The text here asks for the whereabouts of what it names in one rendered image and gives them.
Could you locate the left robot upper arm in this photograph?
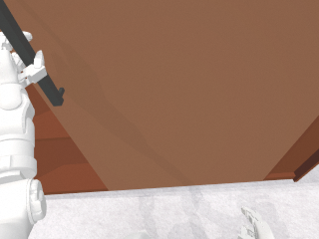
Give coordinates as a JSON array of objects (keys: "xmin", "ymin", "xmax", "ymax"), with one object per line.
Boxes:
[{"xmin": 0, "ymin": 178, "xmax": 47, "ymax": 239}]

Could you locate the handle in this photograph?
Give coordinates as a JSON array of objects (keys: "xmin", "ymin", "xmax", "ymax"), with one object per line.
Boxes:
[{"xmin": 0, "ymin": 0, "xmax": 65, "ymax": 107}]

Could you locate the right robot hand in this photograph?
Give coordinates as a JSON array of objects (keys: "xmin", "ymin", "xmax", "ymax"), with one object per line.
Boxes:
[{"xmin": 237, "ymin": 206, "xmax": 275, "ymax": 239}]

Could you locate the wardrobe door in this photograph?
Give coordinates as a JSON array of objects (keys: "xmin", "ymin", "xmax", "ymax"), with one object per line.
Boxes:
[
  {"xmin": 0, "ymin": 0, "xmax": 319, "ymax": 191},
  {"xmin": 269, "ymin": 116, "xmax": 319, "ymax": 174}
]

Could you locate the robot left forearm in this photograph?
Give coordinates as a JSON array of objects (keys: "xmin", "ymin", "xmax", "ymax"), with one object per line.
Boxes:
[{"xmin": 0, "ymin": 84, "xmax": 37, "ymax": 185}]

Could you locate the left robot hand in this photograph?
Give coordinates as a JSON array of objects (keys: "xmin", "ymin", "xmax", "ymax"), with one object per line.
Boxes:
[{"xmin": 0, "ymin": 31, "xmax": 47, "ymax": 88}]

